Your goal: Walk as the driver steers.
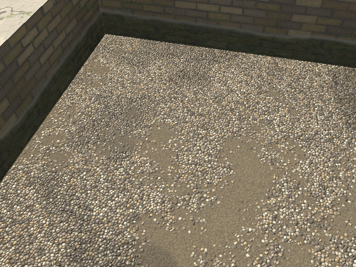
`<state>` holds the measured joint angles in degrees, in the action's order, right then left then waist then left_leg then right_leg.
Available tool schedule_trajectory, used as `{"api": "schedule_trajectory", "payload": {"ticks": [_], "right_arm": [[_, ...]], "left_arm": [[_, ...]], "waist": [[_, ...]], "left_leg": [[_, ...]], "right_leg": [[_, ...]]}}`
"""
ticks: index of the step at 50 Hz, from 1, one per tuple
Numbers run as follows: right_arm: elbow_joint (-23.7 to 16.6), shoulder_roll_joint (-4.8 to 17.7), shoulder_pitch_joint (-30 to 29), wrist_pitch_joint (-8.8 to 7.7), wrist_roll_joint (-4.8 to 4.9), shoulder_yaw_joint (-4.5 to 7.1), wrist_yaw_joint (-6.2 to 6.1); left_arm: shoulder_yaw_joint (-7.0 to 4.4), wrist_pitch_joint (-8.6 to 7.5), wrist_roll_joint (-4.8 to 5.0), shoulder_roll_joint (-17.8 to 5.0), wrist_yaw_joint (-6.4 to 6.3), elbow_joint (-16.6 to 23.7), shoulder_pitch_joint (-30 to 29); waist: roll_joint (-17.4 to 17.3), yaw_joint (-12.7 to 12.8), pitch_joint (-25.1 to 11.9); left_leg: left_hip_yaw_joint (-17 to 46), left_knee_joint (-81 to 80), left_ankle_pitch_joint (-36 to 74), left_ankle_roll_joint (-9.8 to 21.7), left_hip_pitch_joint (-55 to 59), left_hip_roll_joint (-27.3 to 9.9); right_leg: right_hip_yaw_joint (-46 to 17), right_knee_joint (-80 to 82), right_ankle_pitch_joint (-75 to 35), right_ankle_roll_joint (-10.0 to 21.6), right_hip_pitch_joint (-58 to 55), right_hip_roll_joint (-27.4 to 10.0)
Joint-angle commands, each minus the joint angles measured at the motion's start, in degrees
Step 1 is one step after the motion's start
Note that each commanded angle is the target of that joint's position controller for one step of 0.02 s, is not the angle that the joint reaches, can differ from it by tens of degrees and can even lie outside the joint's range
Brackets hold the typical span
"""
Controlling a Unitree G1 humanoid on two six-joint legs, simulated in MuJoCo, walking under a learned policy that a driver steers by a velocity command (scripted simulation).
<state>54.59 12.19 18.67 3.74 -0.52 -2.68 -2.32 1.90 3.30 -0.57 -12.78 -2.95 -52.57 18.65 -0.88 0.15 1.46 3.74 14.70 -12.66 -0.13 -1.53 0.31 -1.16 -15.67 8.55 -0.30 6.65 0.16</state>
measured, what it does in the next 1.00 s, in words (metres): stands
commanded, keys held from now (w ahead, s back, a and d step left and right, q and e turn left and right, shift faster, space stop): w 1.00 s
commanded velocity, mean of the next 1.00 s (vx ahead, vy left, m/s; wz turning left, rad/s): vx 0.40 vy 0.00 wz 0.00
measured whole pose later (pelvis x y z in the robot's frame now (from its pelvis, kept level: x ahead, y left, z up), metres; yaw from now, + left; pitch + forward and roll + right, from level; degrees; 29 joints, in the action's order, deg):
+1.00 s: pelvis +0.01 +0.00 -0.01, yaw -1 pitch +0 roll -1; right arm 28.1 14.8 7.8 0.9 -4.8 -7.4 1.0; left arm 7.5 3.4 -4.2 -15.4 -0.5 -27.2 5.1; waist -0.2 -0.7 -0.5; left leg 3.1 23.6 -18.5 -0.5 -5.4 -0.2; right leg -2.7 -24.5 13.9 -0.1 10.8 1.4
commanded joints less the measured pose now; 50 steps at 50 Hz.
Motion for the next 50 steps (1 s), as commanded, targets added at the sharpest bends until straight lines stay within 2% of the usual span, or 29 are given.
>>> {"api": "schedule_trajectory", "payload": {"ticks": [1,5,6,7,9,14,20,22,29,30,31,34,35,37,38,39,40,41,44,50], "right_arm": [[-1.27,5.14,5.08,-0.26,-0.3,0.9,-0.18],[-1.78,5.08,5.13,-0.85,-0.37,0.93,-0.24],[-4.16,2.52,2.82,-1.7,-1.1,0.19,0.24],[-4.44,3.07,3.62,-2.22,-1.45,0.17,0.55],[-6.09,3.65,3.57,-2.57,-1.54,0.01,0.85],[-11.24,4.12,1.39,-3.13,-2.11,-0.53,1.34],[-18.27,5.12,-3.21,-3.42,-2.77,-0.95,1.83],[-20.55,5.47,-4.77,-3.59,-3.0,-0.98,1.99],[-26.98,6.3,-10.2,-3.47,-3.85,-1.86,2.65],[-26.16,7.7,-10.09,-3.17,-3.27,-1.68,2.32],[-26.91,7.68,-11.33,-3.03,-2.98,-1.75,2.27],[-28.03,7.77,-12.79,-2.78,-3.09,-1.93,2.22],[-29.8,6.68,-13.88,-2.93,-3.91,-2.28,2.62],[-30.1,7.1,-13.15,-3.09,-4.44,-2.38,2.83],[-29.08,8.57,-12.7,-2.98,-3.8,-2.12,2.53],[-29.59,8.58,-13.83,-2.97,-3.45,-2.16,2.49],[-31.13,7.26,-15.09,-3.19,-4.13,-2.58,2.82],[-31.11,7.3,-14.63,-3.3,-4.45,-2.68,2.9],[-31.48,7.83,-14.3,-3.58,-4.51,-2.74,3.01],[-32.0,8.11,-14.72,-3.84,-4.24,-2.99,3.15]], "left_arm": [[-0.6,-0.15,-0.05,-4.94,-0.54,1.24,3.61],[-0.59,0.06,0.16,-5.73,-1.45,1.14,2.76],[-0.53,0.06,0.51,-6.92,-1.53,4.24,-2.17],[-0.19,0.19,-0.03,-6.08,-1.58,5.05,-2.38],[0.33,0.41,-1.0,-5.42,-1.58,7.38,-2.69],[1.27,0.72,-2.01,-5.77,-1.47,12.54,-4.58],[2.18,0.49,-2.83,-5.91,-1.02,19.29,-8.94],[2.4,0.2,-2.65,-6.27,-0.71,21.1,-10.54],[3.22,-0.33,-3.39,-6.67,0.6,27.04,-15.62],[2.8,-0.51,-3.25,-7.2,0.48,26.02,-13.42],[2.73,-0.65,-2.88,-7.72,0.53,26.47,-14.06],[2.74,-0.97,-2.79,-8.05,0.89,27.34,-15.35],[3.28,-0.97,-3.04,-7.64,1.48,29.22,-18.45],[3.49,-1.04,-3.57,-7.3,1.96,29.82,-18.39],[2.98,-1.2,-3.3,-7.78,1.7,28.55,-15.69],[2.91,-1.27,-2.87,-8.21,1.65,28.75,-16.08],[3.39,-1.14,-3.01,-8.09,2.03,30.44,-19.19],[3.45,-1.05,-3.43,-7.99,2.11,30.52,-19.04],[3.56,-1.02,-3.67,-8.05,2.26,30.87,-18.74],[3.64,-0.9,-3.7,-8.3,2.24,31.31,-19.15]], "waist": [[0.41,-0.14,-1.12],[0.52,0.11,1.82],[2.41,-0.84,3.6],[1.04,-0.62,1.12],[-0.18,0.01,0.06],[-0.55,0.26,-0.86],[-0.15,0.01,-2.2],[-0.1,-0.5,-2.84],[0.57,-0.86,-3.88],[-0.45,0.36,-6.1],[-0.5,0.38,-3.89],[0.64,0.11,-2.45],[1.83,-1.19,-0.64],[1.91,-1.49,-5.06],[0.61,-0.21,-8.42],[0.19,-0.06,-6.32],[1.1,-1.2,-3.25],[1.43,-1.28,-5.12],[0.82,-1.2,-7.73],[0.2,-0.88,-7.96]], "left_leg": [[1.32,-3.67,11.13,0.32,-6.29,-1.1],[0.37,-3.52,4.85,0.82,-8.41,-0.04],[-0.46,-1.09,8.26,1.09,-8.82,0.17],[-0.73,0.21,10.28,1.21,-8.36,0.33],[-1.03,2.44,15.04,1.64,-8.85,0.63],[-0.73,4.62,22.79,1.44,-8.63,0.58],[0.3,4.54,24.03,1.26,-8.18,-0.19],[0.67,4.07,21.67,0.89,-7.7,-0.5],[1.77,3.75,16.09,0.83,-8.21,-1.87],[2.67,2.22,11.2,0.79,-8.11,-1.96],[2.8,1.74,9.22,0.76,-9.15,-2.04],[2.84,1.95,6.58,0.69,-9.27,-2.23],[2.08,3.89,10.38,0.79,-9.43,-2.34],[2.13,5.17,12.03,0.71,-8.29,-2.76],[2.91,3.79,7.89,0.56,-8.04,-2.86],[3.03,3.31,6.65,0.53,-9.31,-2.93],[2.4,4.76,10.08,0.64,-9.97,-3.07],[2.46,5.36,11.03,0.66,-9.11,-3.3],[2.64,6.04,12.04,0.55,-9.12,-3.67],[3.16,5.83,11.49,0.59,-10.02,-4.3]], "right_leg": [[-2.89,0.23,-8.8,3.24,-7.65,-1.37],[-2.36,-0.47,-2.32,3.51,-6.03,-0.8],[-2.39,-2.58,-7.22,4.24,-4.42,-0.09],[-2.3,-3.83,-8.99,4.62,-5.46,-0.06],[-1.56,-6.3,-11.26,4.48,-6.48,0.48],[-1.45,-9.55,-16.65,3.79,-7.06,0.78],[-2.57,-10.41,-18.61,2.92,-7.88,0.28],[-3.59,-9.9,-17.89,3.07,-7.75,-0.31],[-5.58,-8.68,-14.51,2.57,-6.29,-1.58],[-5.35,-8.37,-8.63,2.1,-8.49,-1.55],[-5.5,-8.0,-6.8,1.9,-7.13,-1.62],[-6.15,-7.33,-6.16,2.05,-4.6,-2.01],[-6.81,-7.36,-11.84,2.46,-1.79,-2.3],[-7.18,-8.06,-14.64,2.93,-3.93,-2.63],[-6.88,-8.2,-9.24,2.58,-7.13,-2.59],[-6.94,-7.93,-7.66,2.41,-6.27,-2.6],[-7.53,-7.75,-12.34,2.68,-2.94,-2.75],[-7.72,-7.86,-13.78,2.92,-3.44,-2.96],[-7.84,-8.4,-14.9,3.0,-5.11,-3.08],[-8.1,-8.2,-13.43,2.77,-5.11,-3.2]]}}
